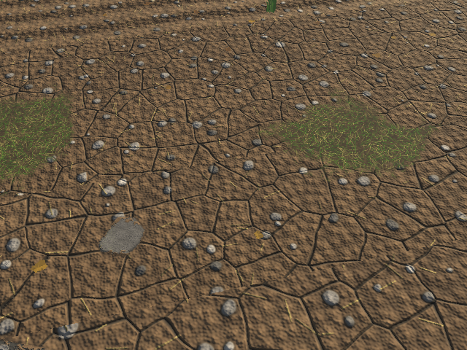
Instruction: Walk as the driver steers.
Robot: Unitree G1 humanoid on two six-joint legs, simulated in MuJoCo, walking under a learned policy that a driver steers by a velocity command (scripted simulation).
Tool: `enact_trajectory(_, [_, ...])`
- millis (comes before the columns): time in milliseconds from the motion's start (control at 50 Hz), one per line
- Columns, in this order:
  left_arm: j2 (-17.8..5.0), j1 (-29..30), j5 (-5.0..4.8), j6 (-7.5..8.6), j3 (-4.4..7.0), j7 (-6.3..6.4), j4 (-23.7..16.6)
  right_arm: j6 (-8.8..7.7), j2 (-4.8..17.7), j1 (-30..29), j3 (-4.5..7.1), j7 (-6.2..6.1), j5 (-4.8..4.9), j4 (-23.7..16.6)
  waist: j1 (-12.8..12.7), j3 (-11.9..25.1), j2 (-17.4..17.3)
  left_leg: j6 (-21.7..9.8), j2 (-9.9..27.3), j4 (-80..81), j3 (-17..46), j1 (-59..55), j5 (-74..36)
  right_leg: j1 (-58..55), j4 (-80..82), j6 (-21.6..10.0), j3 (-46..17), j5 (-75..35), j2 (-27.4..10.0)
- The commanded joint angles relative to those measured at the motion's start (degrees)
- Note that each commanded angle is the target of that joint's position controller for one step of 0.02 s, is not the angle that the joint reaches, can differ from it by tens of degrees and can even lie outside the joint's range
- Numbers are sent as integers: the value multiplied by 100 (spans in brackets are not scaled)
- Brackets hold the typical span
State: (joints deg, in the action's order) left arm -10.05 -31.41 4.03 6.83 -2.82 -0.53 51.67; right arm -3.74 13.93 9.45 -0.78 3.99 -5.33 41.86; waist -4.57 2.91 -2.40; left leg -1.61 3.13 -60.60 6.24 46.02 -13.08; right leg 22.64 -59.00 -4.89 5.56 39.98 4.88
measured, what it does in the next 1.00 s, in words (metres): goes down, turning left: left foot 0.18 m lower, then right foot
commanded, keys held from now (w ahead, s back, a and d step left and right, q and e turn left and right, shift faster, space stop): w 0.32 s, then w+q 0.68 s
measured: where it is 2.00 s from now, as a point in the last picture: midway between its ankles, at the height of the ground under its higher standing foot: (182, 233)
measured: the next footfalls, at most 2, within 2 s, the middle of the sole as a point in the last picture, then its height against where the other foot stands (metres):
left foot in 0.18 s outside the picture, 0.18 m lower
right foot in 0.58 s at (284, 343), level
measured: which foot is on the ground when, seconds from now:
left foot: up 0.00-0.16, down 0.18-0.60, up 0.62-1.00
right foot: down 0.00-0.18, up 0.20-0.56, down 0.58-1.00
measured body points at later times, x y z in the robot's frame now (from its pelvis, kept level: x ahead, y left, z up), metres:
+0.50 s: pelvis +0.33 +0.03 -0.11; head +0.35 +0.03 +0.34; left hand +0.55 +0.24 -0.20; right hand +0.29 -0.20 -0.25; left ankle +0.23 +0.13 -0.84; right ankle +0.54 -0.09 -0.81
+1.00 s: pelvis +0.60 +0.04 -0.11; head +0.61 +0.05 +0.34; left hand +0.46 +0.24 -0.26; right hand +0.83 -0.10 -0.22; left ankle +0.64 +0.19 -0.78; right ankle +0.55 -0.08 -0.84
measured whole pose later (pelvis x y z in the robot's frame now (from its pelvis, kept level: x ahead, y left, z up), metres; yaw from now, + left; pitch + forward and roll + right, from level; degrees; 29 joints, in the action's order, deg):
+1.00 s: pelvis +0.60 +0.04 -0.11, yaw +20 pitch -1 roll -3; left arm -11.3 -26.5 6.6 6.4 0.3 0.3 57.4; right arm -5.1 11.9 8.6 0.8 6.3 -5.5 44.8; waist -5.6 -1.0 -2.8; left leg -3.7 5.2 -59.5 1.2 36.8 4.2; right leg 0.8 -22.3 -0.7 14.9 20.4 -0.5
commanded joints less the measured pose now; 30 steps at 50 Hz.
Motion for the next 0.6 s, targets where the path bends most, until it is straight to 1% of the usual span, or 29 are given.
enact_trajectory(20, [-830,409,147,271,37,51,-349,72,393,-232,-35,54,-29,-246,252,-939,483,221,155,1785,-445,-2282,-799,2278,1772,-729,-1251,-30,-976])
enact_trajectory(40, [-847,90,90,298,79,-58,-205,108,473,-438,61,30,-126,-300,152,-1042,568,186,53,2172,-649,-2110,-448,1629,1765,-872,-1451,18,-1124])
enact_trajectory(60, [-842,-177,5,309,61,-110,-85,151,552,-803,31,14,-167,-442,-38,-1082,350,197,51,2623,-655,-1977,-269,1133,1526,-958,-1746,-4,-1211])
enact_trajectory(80, [-776,-402,-94,267,16,-111,50,161,466,-1065,-9,0,-200,-467,-202,-1135,299,139,186,3249,-414,-1585,-296,282,1364,-978,-2112,-198,-1313])
enact_trajectory(100, [-777,-550,-142,183,13,-77,197,180,399,-1192,-47,-25,-205,-481,-287,-1277,239,48,284,3843,-348,-1410,-499,-314,1226,-922,-2280,-361,-1349])
enact_trajectory(120, [-950,-537,-187,55,72,-66,284,161,378,-1144,-59,-42,-93,-460,-287,-1271,232,40,262,4334,-390,-1547,-382,-756,994,-881,-2416,-650,-1322])
enact_trajectory(140, [-1099,-321,-128,-69,119,-117,364,144,395,-514,-44,-57,-42,-244,8,-1268,183,-18,379,4678,-363,-2053,-684,-839,450,-780,-2434,-925,-1321])
enact_trajectory(160, [-1188,-262,-52,-159,166,-216,384,53,739,318,125,-123,34,63,322,-935,-80,-125,247,4923,-744,-3162,-1020,-796,-250,-725,-2016,-1623,-1105])
enact_trajectory(180, [-990,-354,198,-213,111,-402,462,-25,1062,1374,339,-192,36,357,741,-626,-20,-360,225,4455,-911,-4883,-1093,112,-1336,-541,-1703,-2600,-932])
enact_trajectory(200, [-445,-683,330,-160,40,-592,490,-33,1293,2812,505,-174,-5,645,1183,573,-899,-1378,768,2603,-335,-7713,-2885,1804,-3383,69,-1094,-2238,-192])
enact_trajectory(220, [-284,-378,124,-164,-6,-655,215,13,1207,3302,514,-109,-90,858,1442,1441,-924,-2117,1576,2222,713,-9030,-3367,3144,-4966,442,-918,159,103])
enact_trajectory(240, [-630,744,-30,-145,98,-670,-300,76,1294,3298,568,-150,-152,892,1694,952,-305,-1839,1560,2728,1199,-8790,-2238,4030,-5174,508,-942,-51,65])
enact_trajectory(260, [-557,1183,-134,-57,88,-607,-743,66,1527,2576,647,-140,48,798,1396,277,-428,-1936,1868,3496,1984,-7935,1058,5133,-5023,505,-901,-682,-302])
enact_trajectory(280, [-611,1681,-29,42,100,-349,-823,-62,715,1768,390,-189,71,612,1140,-256,489,-1567,1775,4154,1620,-6603,2213,4893,-3051,384,-1299,-2244,-831])
enact_trajectory(300, [-599,1451,51,18,95,-235,-655,-117,308,1327,213,-137,29,562,688,-612,320,-1672,1634,4520,1371,-5089,2231,3920,-2240,215,-1342,-2902,-1162])
enact_trajectory(320, [-723,1454,92,-49,149,-253,-496,-169,-78,884,74,-139,105,431,461,-852,431,-1847,1473,5173,1052,-3561,1817,2853,-609,136,-1266,-3673,-1457])
enact_trajectory(340, [-522,1658,217,-149,119,-257,-551,-226,55,955,69,-120,231,498,421,-834,34,-1949,1194,5194,868,-3060,1772,2235,110,174,-1033,-3925,-1457])
enact_trajectory(360, [-271,1801,182,-241,24,-265,-625,-297,91,939,65,-114,265,575,376,-615,37,-1834,1033,5183,725,-2743,1665,1671,700,220,-876,-4005,-1387])
enact_trajectory(380, [-242,1916,107,-294,-12,-267,-705,-347,319,827,138,-65,279,578,342,-500,125,-1691,885,5138,522,-2402,1305,994,1376,294,-722,-3867,-1244])
enact_trajectory(400, [-208,2119,45,-337,-65,-282,-783,-375,632,817,253,25,287,596,361,-521,46,-1618,820,5144,478,-2184,952,509,1816,347,-625,-3839,-1057])
enact_trajectory(420, [-336,2302,14,-351,-63,-287,-851,-381,855,902,341,131,265,634,446,-549,90,-1587,800,5029,519,-2280,860,360,2084,366,-662,-4074,-945])
enact_trajectory(440, [-508,2504,11,-326,-32,-278,-890,-355,958,972,404,183,236,644,519,-561,137,-1581,790,4899,555,-2508,860,408,2300,361,-640,-4320,-828])
enact_trajectory(460, [-649,2746,22,-292,-2,-244,-932,-334,929,1087,412,215,179,703,574,-597,197,-1554,793,4750,624,-2750,817,464,2521,328,-678,-4534,-768])
enact_trajectory(500, [-824,3190,-1,-237,55,-175,-1026,-293,772,1348,412,225,141,844,661,-561,136,-1451,832,4504,744,-3332,631,456,2747,277,-694,-4454,-698])
enact_trajectory(520, [-970,3353,-13,-192,109,-161,-1074,-254,800,1451,432,200,123,858,679,-557,158,-1340,814,4383,807,-3582,619,335,2897,226,-652,-4354,-643])
enact_trajectory(540, [-1094,3352,-34,-142,185,-155,-1062,-230,807,1467,439,165,120,891,590,-475,75,-1192,756,4187,788,-3751,371,8,2955,108,-572,-4242,-617])
enact_trajectory(560, [-1324,3003,-112,-69,303,-126,-994,-241,794,1353,451,132,85,840,379,-265,58,-936,569,3778,609,-3465,-203,-912,2772,-132,-510,-4367,-612])
enact_trajectory(580, [-1677,1911,-184,13,471,-82,-725,-295,592,1078,401,108,78,655,-105,402,389,-491,70,2504,203,-2633,-239,-2635,2452,-619,-843,-4946,-986])
enact_trajectory(600, [-1850,515,-178,17,530,-58,-523,-388,-223,2024,165,56,9,617,-201,2099,1602,8,-789,598,-274,-1146,2587,-5407,2788,-2065,-2785,-5543,-2526])
Keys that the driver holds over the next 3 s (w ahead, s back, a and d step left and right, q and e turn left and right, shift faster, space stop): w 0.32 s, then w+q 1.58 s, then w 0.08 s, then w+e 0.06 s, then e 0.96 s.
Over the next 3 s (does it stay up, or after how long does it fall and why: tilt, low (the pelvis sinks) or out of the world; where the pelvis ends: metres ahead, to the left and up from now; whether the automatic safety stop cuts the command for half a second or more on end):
stays up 1.16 0.56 -0.29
